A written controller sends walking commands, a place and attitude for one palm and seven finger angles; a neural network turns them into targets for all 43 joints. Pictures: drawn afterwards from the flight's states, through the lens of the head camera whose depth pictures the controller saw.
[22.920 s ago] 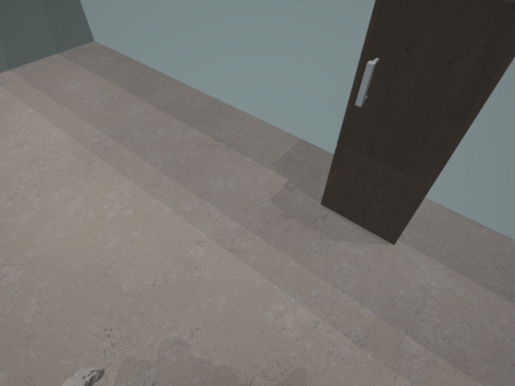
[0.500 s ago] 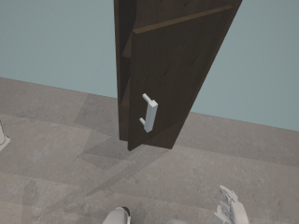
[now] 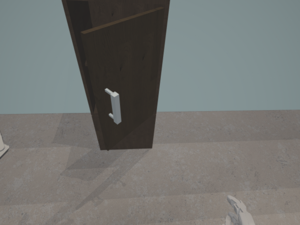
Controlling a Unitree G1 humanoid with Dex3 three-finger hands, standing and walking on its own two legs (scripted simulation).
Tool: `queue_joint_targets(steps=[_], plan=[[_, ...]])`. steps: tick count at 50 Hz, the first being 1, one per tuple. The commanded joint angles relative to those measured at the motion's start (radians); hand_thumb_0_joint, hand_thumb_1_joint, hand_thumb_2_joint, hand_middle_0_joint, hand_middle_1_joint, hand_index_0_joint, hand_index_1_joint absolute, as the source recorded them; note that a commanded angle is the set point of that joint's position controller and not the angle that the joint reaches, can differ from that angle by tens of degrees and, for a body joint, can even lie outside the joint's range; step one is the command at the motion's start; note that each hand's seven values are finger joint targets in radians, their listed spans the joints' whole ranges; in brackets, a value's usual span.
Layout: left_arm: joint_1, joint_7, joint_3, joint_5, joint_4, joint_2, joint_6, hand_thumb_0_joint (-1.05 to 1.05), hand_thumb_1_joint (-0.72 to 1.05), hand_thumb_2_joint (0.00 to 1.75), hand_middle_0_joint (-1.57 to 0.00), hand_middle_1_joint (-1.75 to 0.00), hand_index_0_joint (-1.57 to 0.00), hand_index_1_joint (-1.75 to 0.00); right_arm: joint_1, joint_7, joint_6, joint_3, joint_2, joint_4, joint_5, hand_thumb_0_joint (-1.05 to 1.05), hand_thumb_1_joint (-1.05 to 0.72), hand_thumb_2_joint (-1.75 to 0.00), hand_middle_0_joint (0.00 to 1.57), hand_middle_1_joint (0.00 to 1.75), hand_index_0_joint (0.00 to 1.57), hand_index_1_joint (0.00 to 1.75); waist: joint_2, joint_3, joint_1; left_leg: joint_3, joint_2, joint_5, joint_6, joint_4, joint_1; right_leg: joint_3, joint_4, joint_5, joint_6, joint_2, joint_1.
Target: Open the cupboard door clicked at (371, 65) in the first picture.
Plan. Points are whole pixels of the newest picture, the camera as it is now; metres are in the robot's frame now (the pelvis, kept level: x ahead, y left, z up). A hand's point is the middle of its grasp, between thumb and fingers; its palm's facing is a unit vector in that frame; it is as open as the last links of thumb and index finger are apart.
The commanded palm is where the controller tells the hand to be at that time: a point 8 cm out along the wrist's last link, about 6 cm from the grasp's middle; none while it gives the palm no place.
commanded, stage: stop stepping back and stand still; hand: left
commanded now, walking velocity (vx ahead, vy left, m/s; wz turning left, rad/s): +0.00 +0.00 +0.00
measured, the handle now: (112, 106) +0.55 +0.14 -0.03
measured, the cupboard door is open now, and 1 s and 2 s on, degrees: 45 45 45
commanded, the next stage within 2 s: let the arm hang, fingers relaxed in 1.00 s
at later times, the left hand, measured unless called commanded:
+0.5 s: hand out of the picture +0.15 +0.27 +0.18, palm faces +0.41 -0.77 -0.48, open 7.4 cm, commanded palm +0.09 +0.31 +0.19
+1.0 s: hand out of the picture +0.12 +0.30 +0.18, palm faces +0.45 -0.76 -0.47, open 7.4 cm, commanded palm +0.06 +0.34 +0.19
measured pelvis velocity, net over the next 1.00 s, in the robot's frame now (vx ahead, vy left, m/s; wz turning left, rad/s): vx -0.07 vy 0.03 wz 0.04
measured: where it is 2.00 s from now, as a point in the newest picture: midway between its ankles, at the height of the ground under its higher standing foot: outside the picture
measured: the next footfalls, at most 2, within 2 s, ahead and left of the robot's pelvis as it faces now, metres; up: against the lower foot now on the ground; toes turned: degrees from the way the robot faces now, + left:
right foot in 0.02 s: +0.02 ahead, -0.08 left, +0.00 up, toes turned +1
left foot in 0.30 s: +0.00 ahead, +0.14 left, +0.00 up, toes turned +4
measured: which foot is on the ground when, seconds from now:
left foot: down 0.00-0.04, up 0.06-0.28, down 0.30-1.00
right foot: up 0.00-0.00, down 0.02-1.00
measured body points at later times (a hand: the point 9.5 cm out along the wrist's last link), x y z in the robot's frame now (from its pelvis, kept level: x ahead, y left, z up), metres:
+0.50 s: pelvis -0.05 +0.01 +0.01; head -0.05 +0.01 +0.46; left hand +0.12 +0.30 +0.21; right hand +0.13 -0.21 -0.06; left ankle -0.04 +0.14 -0.73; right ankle -0.01 -0.08 -0.73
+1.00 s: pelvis -0.07 +0.03 +0.01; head -0.07 +0.04 +0.46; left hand +0.09 +0.34 +0.20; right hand +0.09 -0.20 -0.07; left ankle -0.04 +0.14 -0.73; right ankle -0.02 -0.08 -0.73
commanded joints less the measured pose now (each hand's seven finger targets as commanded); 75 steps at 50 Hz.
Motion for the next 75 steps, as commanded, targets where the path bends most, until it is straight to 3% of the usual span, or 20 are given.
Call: queue_joint_targets(steps=[1, 2, 3, 5, 7, 13, 15, 17, 18, 26, 30, 39, 47, 54, 55, 58, 63, 69, 73, 75], plan=[[0.149, 0.004, 0.106, 0.019, -0.231, 0.138, -0.071, 0.0, 0.9, 0.9, -0.2, -0.3, -0.2, -0.3, -0.129, 0.001, -0.016, -0.043, -0.109, -0.198, -0.001, 0.0, -0.9, -0.9, 0.2, 0.3, 0.2, 0.3, 0.118, -0.043, 0.071, -0.063, 0.045, -0.492, -0.026, -0.017, -0.241, 0.069, -0.306, -0.014, -0.056, -0.072, 0.187], [0.138, 0.0, 0.103, 0.025, -0.25, 0.156, -0.068, 0.0, 0.9, 0.9, -0.2, -0.3, -0.2, -0.3, -0.133, 0.004, 0.002, -0.055, -0.11, -0.195, 0.002, 0.0, -0.9, -0.9, 0.2, 0.3, 0.2, 0.3, -0.107, -0.015, 0.071, -0.013, -0.034, -0.389, -0.056, 0.392, -0.12, 0.406, -0.558, -0.249, -0.12, -0.292, -0.128], [0.07, 0.003, 0.092, 0.022, -0.272, 0.152, -0.068, 0.0, 0.9, 0.9, -0.2, -0.3, -0.2, -0.3, -0.127, 0.003, 0.004, -0.056, -0.114, -0.171, -0.003, 0.0, -0.9, -0.9, 0.2, 0.3, 0.2, 0.3, -0.186, 0.049, 0.071, -0.074, -0.02, -0.334, -0.067, 0.634, -0.145, 0.563, -0.65, -0.337, -0.159, -0.39, -0.299], [-0.005, 0.006, 0.111, 0.031, -0.237, 0.159, -0.082, 0.0, 0.9, 0.9, -0.2, -0.3, -0.2, -0.3, -0.086, 0.0, -0.008, -0.044, -0.102, -0.136, -0.011, 0.0, -0.9, -0.9, 0.2, 0.3, 0.2, 0.3, -0.117, 0.035, 0.03, -0.096, 0.044, -0.26, -0.067, 0.69, -0.128, 0.408, -0.595, -0.245, -0.14, -0.325, -0.311], [-0.034, 0.01, 0.083, 0.041, -0.159, 0.133, -0.09, 0.0, 0.9, 0.9, -0.2, -0.3, -0.2, -0.3, -0.087, -0.015, -0.014, -0.027, -0.087, -0.133, -0.004, 0.0, -0.9, -0.9, 0.2, 0.3, 0.2, 0.3, -0.019, 0.007, 0.032, -0.047, 0.076, -0.211, -0.054, 0.463, -0.074, 0.218, -0.495, 0.011, -0.104, -0.228, -0.193], [-0.103, 0.032, 0.022, 0.052, -0.142, 0.085, -0.093, 0.0, 0.9, 0.9, -0.2, -0.3, -0.2, -0.3, -0.057, -0.04, -0.075, -0.037, -0.103, -0.118, -0.011, 0.0, -0.9, -0.9, 0.2, 0.3, 0.2, 0.3, 0.067, -0.052, 0.069, -0.03, 0.047, -0.165, -0.007, -0.084, 0.17, 0.192, -0.369, 0.288, -0.052, -0.157, 0.002], [-0.068, 0.03, 0.027, 0.044, -0.215, 0.09, -0.095, 0.0, 0.9, 0.9, -0.2, -0.3, -0.2, -0.3, -0.072, -0.031, -0.072, -0.048, -0.128, -0.148, -0.001, 0.0, -0.9, -0.9, 0.2, 0.3, 0.2, 0.3, 0.127, -0.122, 0.081, -0.116, 0.141, 0.103, 0.008, -0.088, 0.228, 0.128, -0.257, 0.484, -0.006, -0.08, 0.06], [0.002, 0.026, 0.058, 0.041, -0.198, 0.107, -0.085, 0.0, 0.9, 0.9, -0.2, -0.3, -0.2, -0.3, -0.068, -0.02, -0.062, -0.054, -0.13, -0.16, 0.007, 0.0, -0.9, -0.9, 0.2, 0.3, 0.2, 0.3, 0.067, -0.187, 0.067, -0.077, 0.138, 0.334, -0.011, 0.0, 0.243, 0.101, -0.195, 0.745, -0.003, -0.061, 0.129], [0.0, 0.019, 0.052, 0.04, -0.236, 0.108, -0.083, 0.0, 0.9, 0.9, -0.2, -0.3, -0.2, -0.3, -0.072, -0.013, -0.053, -0.036, -0.109, -0.161, 0.005, 0.0, -0.9, -0.9, 0.2, 0.3, 0.2, 0.3, 0.156, -0.194, 0.056, -0.067, 0.12, 0.363, -0.022, -0.026, 0.213, 0.065, -0.162, 0.775, -0.002, -0.065, 0.141], [0.039, 0.01, 0.061, 0.02, -0.154, 0.087, -0.065, 0.0, 0.9, 0.9, -0.2, -0.3, -0.2, -0.3, -0.102, -0.001, -0.03, -0.028, -0.102, -0.181, 0.005, 0.0, -0.9, -0.9, 0.2, 0.3, 0.2, 0.3, 0.056, -0.038, 0.063, -0.065, 0.081, -0.208, -0.021, -0.094, 0.049, 0.137, -0.363, 0.271, 0.0, -0.07, 0.049], [-0.031, 0.009, 0.035, 0.028, -0.135, 0.082, -0.062, 0.0, 0.9, 0.9, -0.2, -0.3, -0.2, -0.3, -0.103, -0.006, -0.023, -0.026, -0.099, -0.173, 0.0, 0.0, -0.9, -0.9, 0.2, 0.3, 0.2, 0.3, 0.073, 0.001, 0.057, -0.059, 0.064, -0.288, -0.022, -0.086, 0.078, 0.157, -0.454, 0.076, -0.005, -0.082, -0.046], [-0.1, 0.02, 0.017, 0.056, -0.232, 0.092, -0.064, 0.0, 0.9, 0.9, -0.2, -0.3, -0.2, -0.3, -0.106, -0.021, -0.052, -0.027, -0.115, -0.181, 0.0, 0.0, -0.9, -0.9, 0.2, 0.3, 0.2, 0.3, 0.218, -0.049, 0.07, -0.148, 0.12, -0.387, -0.002, -0.278, -0.013, 0.042, -0.283, 0.273, 0.023, 0.0, 0.136], [0.038, 0.018, 0.046, 0.041, -0.184, 0.078, -0.088, 0.0, 0.9, 0.9, -0.2, -0.3, -0.2, -0.3, -0.089, -0.007, -0.059, -0.034, -0.109, -0.169, -0.002, 0.0, -0.9, -0.9, 0.2, 0.3, 0.2, 0.3, 0.099, -0.059, 0.072, -0.105, 0.082, -0.224, -0.021, -0.168, 0.008, 0.094, -0.339, 0.364, 0.006, -0.034, 0.13], [-0.005, 0.01, 0.03, 0.034, -0.128, 0.07, -0.085, 0.0, 0.9, 0.9, -0.2, -0.3, -0.2, -0.3, -0.101, -0.011, -0.051, -0.041, -0.116, -0.152, 0.001, 0.0, -0.9, -0.9, 0.2, 0.3, 0.2, 0.3, 0.084, -0.055, 0.067, -0.088, 0.074, -0.196, -0.027, -0.157, 0.07, 0.107, -0.386, 0.321, 0.006, -0.038, 0.067], [-0.07, -0.138, -0.382, 0.109, 0.611, -0.08, 0.082, 0.0, 0.9, 0.9, -0.2, -0.3, -0.2, -0.3, -0.148, 0.08, -0.048, -0.088, -0.296, 0.104, 0.003, 0.0, -0.9, -0.9, 0.2, 0.3, 0.2, 0.3, 0.109, 0.028, 0.018, -0.154, 0.102, 0.005, -0.01, 0.011, -0.01, 0.07, -0.225, 0.479, -0.028, -0.109, -0.057], [-0.11, -0.159, -0.359, 0.091, 0.662, -0.105, 0.171, 0.0, 0.9, 0.9, -0.2, -0.3, -0.2, -0.3, -0.078, 0.076, 0.053, -0.072, -0.235, 0.087, -0.005, 0.0, -0.9, -0.9, 0.2, 0.3, 0.2, 0.3, 0.124, -0.058, 0.047, -0.19, 0.161, 0.009, 0.02, -0.057, -0.005, 0.061, -0.145, 0.272, -0.03, -0.062, -0.076], [-0.238, -0.158, -0.38, 0.103, 0.928, -0.019, 0.169, 0.0, 0.9, 0.9, -0.2, -0.3, -0.2, -0.3, -0.093, 0.075, 0.102, -0.06, -0.254, 0.121, -0.018, 0.0, -0.9, -0.9, 0.2, 0.3, 0.2, 0.3, -0.167, -0.103, 0.058, -0.171, 0.089, -0.081, 0.024, -0.006, 0.05, 0.153, -0.239, 0.316, -0.066, -0.124, -0.015], [-0.294, -0.146, -0.431, 0.086, 1.209, -0.018, 0.176, 0.0, 0.9, 0.9, -0.2, -0.3, -0.2, -0.3, -0.108, 0.071, 0.136, -0.036, -0.22, 0.209, -0.02, 0.0, -0.9, -0.9, 0.2, 0.3, 0.2, 0.3, 0.149, -0.064, 0.064, -0.168, 0.089, -0.128, 0.007, -0.09, 0.105, 0.157, -0.293, 0.251, -0.059, -0.112, -0.001], [-0.269, -0.146, -0.434, 0.078, 1.351, -0.052, 0.174, 0.0, 0.9, 0.9, -0.2, -0.3, -0.2, -0.3, -0.08, 0.062, 0.147, -0.031, -0.187, 0.277, -0.02, 0.0, -0.9, -0.9, 0.2, 0.3, 0.2, 0.3, 0.22, -0.04, 0.07, -0.168, 0.088, -0.239, -0.002, -0.137, 0.081, 0.152, -0.344, 0.203, -0.061, -0.113, 0.039], [-0.275, -0.146, -0.438, 0.076, 1.399, -0.048, 0.172, 0.0, 0.9, 0.9, -0.2, -0.3, -0.2, -0.3, -0.051, 0.06, 0.151, -0.033, -0.184, 0.304, -0.017, 0.0, -0.9, -0.9, 0.2, 0.3, 0.2, 0.3, 0.184, -0.028, 0.066, -0.166, 0.09, -0.24, -0.002, -0.138, 0.094, 0.154, -0.374, 0.187, -0.063, -0.121, 0.039]])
